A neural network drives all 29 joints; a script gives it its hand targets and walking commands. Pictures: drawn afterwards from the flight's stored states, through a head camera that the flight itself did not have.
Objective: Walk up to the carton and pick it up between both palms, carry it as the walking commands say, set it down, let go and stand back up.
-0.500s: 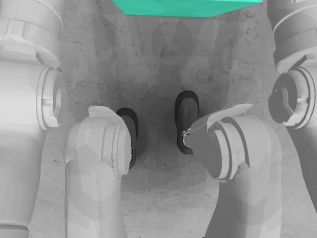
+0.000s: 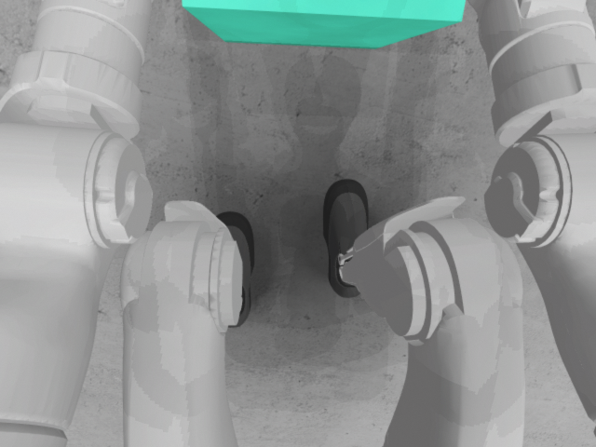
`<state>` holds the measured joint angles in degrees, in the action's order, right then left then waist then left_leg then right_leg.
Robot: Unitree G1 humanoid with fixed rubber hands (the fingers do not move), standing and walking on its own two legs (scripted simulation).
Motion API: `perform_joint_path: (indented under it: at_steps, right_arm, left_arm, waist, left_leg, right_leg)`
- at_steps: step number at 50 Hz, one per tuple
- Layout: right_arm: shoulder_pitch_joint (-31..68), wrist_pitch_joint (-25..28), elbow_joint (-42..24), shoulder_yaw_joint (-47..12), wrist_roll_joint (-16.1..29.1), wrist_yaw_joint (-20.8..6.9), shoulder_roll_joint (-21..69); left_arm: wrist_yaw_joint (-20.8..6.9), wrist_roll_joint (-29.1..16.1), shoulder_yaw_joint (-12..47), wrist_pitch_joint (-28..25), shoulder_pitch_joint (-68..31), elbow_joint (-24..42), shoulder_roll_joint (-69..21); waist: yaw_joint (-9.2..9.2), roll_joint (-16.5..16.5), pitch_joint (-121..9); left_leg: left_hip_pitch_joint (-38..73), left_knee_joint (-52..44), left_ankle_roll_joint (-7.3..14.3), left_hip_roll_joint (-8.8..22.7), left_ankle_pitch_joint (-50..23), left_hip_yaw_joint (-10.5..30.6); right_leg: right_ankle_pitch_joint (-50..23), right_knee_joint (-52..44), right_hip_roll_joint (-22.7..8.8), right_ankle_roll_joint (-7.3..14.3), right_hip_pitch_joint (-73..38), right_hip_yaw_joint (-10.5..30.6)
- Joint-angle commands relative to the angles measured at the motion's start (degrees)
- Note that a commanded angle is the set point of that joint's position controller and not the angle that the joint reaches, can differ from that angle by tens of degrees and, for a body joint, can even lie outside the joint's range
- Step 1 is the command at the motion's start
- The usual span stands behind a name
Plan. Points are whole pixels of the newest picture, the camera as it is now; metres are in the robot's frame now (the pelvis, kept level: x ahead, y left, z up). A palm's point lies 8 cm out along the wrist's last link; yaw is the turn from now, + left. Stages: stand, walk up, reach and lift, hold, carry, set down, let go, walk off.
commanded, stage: reach and lift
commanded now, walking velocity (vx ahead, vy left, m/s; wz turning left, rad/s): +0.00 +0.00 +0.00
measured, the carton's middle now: out of the picture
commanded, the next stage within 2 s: none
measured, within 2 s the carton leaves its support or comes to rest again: leaves its support in 0.50 s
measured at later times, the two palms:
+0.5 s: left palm out of the picture +0.57 +0.12 -0.19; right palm out of the picture +0.56 -0.18 -0.17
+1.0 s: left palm out of the picture +0.57 +0.11 -0.11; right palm out of the picture +0.55 -0.19 -0.10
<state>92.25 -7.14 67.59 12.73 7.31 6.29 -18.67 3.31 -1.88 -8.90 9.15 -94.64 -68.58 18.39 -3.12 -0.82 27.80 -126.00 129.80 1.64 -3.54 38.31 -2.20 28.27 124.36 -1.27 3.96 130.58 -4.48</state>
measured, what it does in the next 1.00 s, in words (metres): stands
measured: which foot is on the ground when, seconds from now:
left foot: down 0.00-1.00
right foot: down 0.00-1.00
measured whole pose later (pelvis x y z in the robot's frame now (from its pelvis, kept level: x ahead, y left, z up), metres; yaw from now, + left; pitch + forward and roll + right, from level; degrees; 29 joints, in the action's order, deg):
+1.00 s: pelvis +0.00 -0.01 +0.05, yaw +3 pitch +34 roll +2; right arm 86.2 -21.5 42.9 24.1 -5.8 7.5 -10.4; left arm 4.7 2.6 -15.8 19.6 -90.9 -54.7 15.4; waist -5.2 1.4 27.5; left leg -118.0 120.6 0.4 -6.0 36.2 -2.2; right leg 29.2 117.9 2.4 1.1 122.2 -0.1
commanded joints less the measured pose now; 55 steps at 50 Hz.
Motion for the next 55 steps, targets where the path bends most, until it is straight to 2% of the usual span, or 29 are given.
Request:
perform_joint_path:
  at_steps: [1, 4, 5, 9, 10, 11, 12, 17, 20, 21, 23, 26, 27, 28, 31, 33, 35, 38, 39, 40, 41, 43, 44, 45, 47, 51, 53, 54, 55]
  right_arm:
    - [29.85, -2.60, -13.52, -12.34, 1.16, -16.83, 51.85]
    - [28.02, -3.80, -14.60, -12.79, 1.32, -18.11, 53.49]
    - [26.63, -4.02, -14.28, -12.32, 0.83, -18.40, 52.24]
    - [24.28, -4.66, -13.84, -13.11, 2.60, -19.05, 55.49]
    - [23.83, -4.51, -14.11, -13.14, 3.19, -19.13, 54.91]
    - [23.25, -4.70, -12.63, -13.59, 2.77, -19.32, 56.05]
    - [22.62, -4.77, -12.74, -13.51, 2.65, -19.47, 56.46]
    - [26.82, -3.88, -17.59, -15.90, 5.21, -19.05, 54.77]
    - [30.19, -3.72, -21.99, -18.15, 6.64, -18.41, 55.07]
    - [30.75, -3.66, -22.19, -17.93, 6.43, -18.30, 55.46]
    - [31.57, -4.28, -22.94, -18.82, 6.80, -17.96, 56.78]
    - [33.08, -5.18, -25.13, -18.78, 6.86, -17.18, 55.88]
    - [33.65, -6.09, -24.93, -18.83, 5.58, -17.03, 56.41]
    - [33.15, -6.62, -24.21, -17.94, 5.21, -17.08, 57.26]
    - [32.40, -7.95, -29.66, -19.83, 5.11, -16.20, 59.67]
    - [30.18, -9.06, -25.35, -16.32, 2.77, -15.54, 59.09]
    - [28.07, -10.35, -18.34, -12.58, -0.23, -16.32, 60.35]
    - [28.51, -11.64, -18.64, -10.27, -4.32, -17.91, 59.89]
    - [31.62, -11.65, -21.26, -11.31, -4.17, -18.29, 60.01]
    - [33.08, -11.73, -24.31, -12.24, -4.21, -18.13, 60.25]
    - [36.68, -11.35, -28.56, -13.27, -3.25, -18.03, 59.71]
    - [37.15, -11.59, -31.98, -15.78, -1.79, -17.81, 61.10]
    - [35.09, -12.43, -27.91, -15.06, -2.80, -17.87, 62.37]
    - [35.14, -12.34, -28.68, -14.96, -3.01, -17.90, 60.87]
    - [31.62, -13.43, -25.66, -15.37, -4.82, -18.20, 63.58]
    - [33.77, -13.69, -37.93, -22.66, 0.00, -17.69, 67.03]
    - [33.60, -14.14, -36.86, -23.76, 0.81, -17.00, 65.98]
    - [28.77, -14.93, -30.22, -23.00, -0.06, -16.90, 66.85]
    - [30.26, -14.91, -36.41, -24.49, 1.70, -16.71, 67.92]
  left_arm:
    - [-15.38, -1.04, 7.11, 2.13, -20.38, 8.29, -52.36]
    - [-15.67, -0.33, 7.22, 3.08, -18.70, 10.31, -53.56]
    - [-15.88, -0.97, 8.41, 3.42, -19.68, 11.61, -54.40]
    - [-15.82, -1.11, 9.55, 3.73, -18.03, 13.84, -54.84]
    - [-15.59, -1.25, 10.07, 3.84, -18.02, 14.43, -55.81]
    - [-15.77, -1.51, 10.33, 3.80, -16.58, 13.49, -57.24]
    - [-15.72, -0.56, 9.93, 4.29, -15.48, 12.76, -57.17]
    - [-14.76, -3.02, 14.11, 3.98, -18.96, 18.03, -59.31]
    - [-14.10, -5.22, 16.47, 4.18, -21.10, 21.02, -60.84]
    - [-14.18, -5.09, 16.95, 4.38, -21.64, 20.69, -61.62]
    - [-13.84, -6.14, 17.79, 4.21, -24.21, 24.09, -61.23]
    - [-13.40, -8.75, 21.60, 4.73, -30.54, 27.74, -61.69]
    - [-13.47, -9.15, 20.97, 5.03, -32.44, 28.25, -61.39]
    - [-13.29, -9.18, 21.50, 5.23, -33.31, 28.39, -61.42]
    - [-12.38, -13.43, 24.13, 4.55, -38.79, 37.75, -60.95]
    - [-12.02, -13.41, 23.34, 4.87, -43.50, 38.54, -60.27]
    - [-12.15, -10.11, 19.11, 5.53, -41.57, 31.79, -59.35]
    - [-13.57, -6.60, 13.56, 7.10, -35.13, 23.07, -59.49]
    - [-13.80, -5.91, 12.33, 7.45, -32.94, 21.62, -60.50]
    - [-13.83, -6.35, 12.14, 7.51, -33.00, 23.08, -62.23]
    - [-13.85, -5.66, 10.99, 7.83, -32.22, 22.02, -62.95]
    - [-13.23, -6.22, 10.66, 7.73, -31.91, 23.92, -62.68]
    - [-13.52, -5.42, 8.98, 7.58, -32.30, 23.21, -61.40]
    - [-13.70, -5.39, 9.49, 8.00, -32.54, 22.76, -62.42]
    - [-14.48, -2.98, 7.36, 8.36, -29.81, 19.80, -61.18]
    - [-14.89, -5.74, 13.16, 8.38, -30.27, 30.57, -62.47]
    - [-14.71, -6.66, 16.07, 8.94, -34.18, 33.46, -61.66]
    - [-14.68, -6.73, 17.21, 8.62, -36.37, 34.36, -60.05]
    - [-14.26, -7.69, 19.66, 8.56, -37.23, 40.05, -60.09]
  waist:
    - [3.09, 2.29, -56.38]
    - [3.11, 1.96, -55.96]
    - [1.55, 3.92, -57.05]
    - [2.72, 3.47, -55.79]
    - [2.04, 4.97, -57.01]
    - [0.94, 3.36, -56.14]
    - [2.01, 3.70, -55.06]
    - [0.86, 6.11, -64.38]
    - [-0.16, 4.60, -73.98]
    - [-1.30, 6.68, -73.58]
    - [-0.50, 5.01, -78.32]
    - [-3.80, 8.00, -91.19]
    - [-4.94, 5.36, -91.42]
    - [-6.06, 6.46, -91.99]
    - [-6.98, 3.68, -107.22]
    - [-8.16, 5.79, -106.78]
    - [-6.61, 6.44, -92.64]
    - [-5.55, 5.38, -80.65]
    - [-3.80, 5.89, -82.12]
    - [-4.70, 4.23, -84.74]
    - [-2.94, 4.89, -87.39]
    - [-1.85, 1.36, -94.86]
    - [-1.94, -1.31, -93.25]
    - [-2.50, 0.64, -93.76]
    - [-0.98, -2.08, -89.95]
    - [0.39, -2.80, -111.90]
    - [-0.05, -1.41, -117.25]
    - [-0.51, -1.61, -112.25]
    - [-0.60, 0.00, -119.99]
  left_leg:
    - [12.19, -10.29, 0.42, -3.43, -13.48, 2.54]
    - [14.33, -10.54, 0.90, -3.47, -14.45, 3.01]
    - [15.95, -10.08, 0.51, -3.55, -15.12, 3.26]
    - [16.36, -10.13, 0.89, -3.45, -16.43, 3.53]
    - [17.41, -9.70, 0.59, -3.51, -17.45, 3.47]
    - [15.76, -9.98, 0.73, -3.71, -17.54, 3.96]
    - [15.09, -10.36, 0.73, -3.74, -17.70, 3.74]
    - [23.76, -9.77, 0.29, -3.82, -21.52, 4.45]
    - [27.14, -9.43, 0.12, -4.02, -25.00, 4.45]
    - [27.97, -9.96, -0.18, -4.05, -25.17, 4.19]
    - [27.72, -9.87, -0.15, -4.36, -24.85, 3.29]
    - [34.86, -10.85, -0.93, -4.03, -22.74, 2.96]
    - [33.06, -11.18, -0.74, -3.98, -21.06, 3.38]
    - [36.43, -11.53, -0.65, -4.05, -21.06, 2.99]
    - [36.82, -10.97, -1.44, -5.24, -28.01, 1.64]
    - [38.66, -12.49, -1.55, -5.12, -23.24, 1.91]
    - [34.43, -14.38, -1.13, -4.57, -15.66, 1.56]
    - [26.74, -16.69, -0.38, -4.51, -9.22, 1.12]
    - [27.65, -17.14, -0.36, -4.68, -10.15, 0.67]
    - [27.40, -17.04, -0.36, -5.21, -12.93, 0.88]
    - [28.26, -17.42, -0.29, -5.59, -13.92, 0.15]
    - [29.45, -17.75, 0.11, -6.11, -16.37, 0.51]
    - [25.23, -17.85, 0.06, -6.15, -14.15, 0.30]
    - [25.49, -18.11, -0.10, -6.09, -13.22, 0.00]
    - [21.36, -18.39, 0.36, -5.93, -11.29, -0.63]
    - [25.40, -19.37, 0.00, -6.88, -20.96, -1.15]
    - [28.29, -19.56, -0.52, -6.74, -19.17, -1.04]
    - [25.16, -19.31, -0.70, -6.00, -17.84, -0.85]
    - [32.09, -19.31, -0.51, -6.45, -23.01, -1.16]
  right_leg:
    - [-16.16, -2.75, 6.66, -2.28, -40.78, 6.15]
    - [-15.04, -2.37, 6.68, -2.57, -37.14, 5.42]
    - [-15.13, -1.78, 6.49, -2.22, -35.99, 5.39]
    - [-16.19, -1.53, 6.88, -2.23, -35.54, 5.45]
    - [-17.15, -1.62, 6.77, -2.10, -36.26, 5.80]
    - [-17.17, -0.99, 6.70, -2.05, -35.11, 5.19]
    - [-17.79, -0.82, 6.84, -2.09, -35.18, 5.34]
    - [-18.68, -0.44, 6.67, -1.98, -36.04, 4.84]
    - [-23.46, -0.20, 6.43, -2.00, -43.36, 4.66]
    - [-23.08, -0.59, 6.55, -2.08, -40.98, 3.81]
    - [-24.09, -1.13, 6.68, -1.89, -45.61, 4.12]
    - [-23.28, -1.83, 6.26, -1.90, -49.61, 3.01]
    - [-21.82, -2.56, 6.14, -1.84, -50.52, 3.17]
    - [-20.23, -3.27, 6.42, -1.79, -48.21, 2.15]
    - [-32.31, -3.30, 6.68, -1.91, -61.37, 2.59]
    - [-25.20, -5.19, 6.71, -1.86, -56.32, 2.28]
    - [-14.82, -7.60, 6.42, -1.72, -45.56, 1.85]
    - [-8.89, -10.84, 6.10, -1.55, -42.84, 2.59]
    - [-8.94, -10.74, 6.26, -1.78, -43.54, 2.28]
    - [-12.22, -11.01, 6.43, -2.11, -47.19, 2.42]
    - [-13.81, -11.35, 6.65, -2.41, -49.29, 2.56]
    - [-17.38, -11.60, 6.93, -3.32, -55.28, 2.90]
    - [-17.39, -11.52, 6.84, -3.46, -56.49, 3.29]
    - [-16.23, -11.54, 6.89, -3.30, -55.64, 3.29]
    - [-15.35, -12.47, 6.87, -3.18, -55.75, 3.98]
    - [-34.92, -10.44, 7.31, -3.50, -76.81, 5.88]
    - [-31.25, -11.08, 7.23, -3.59, -77.35, 6.39]
    - [-30.60, -10.56, 7.13, -3.17, -74.59, 6.51]
    - [-35.36, -10.51, 7.68, -3.55, -77.35, 5.72]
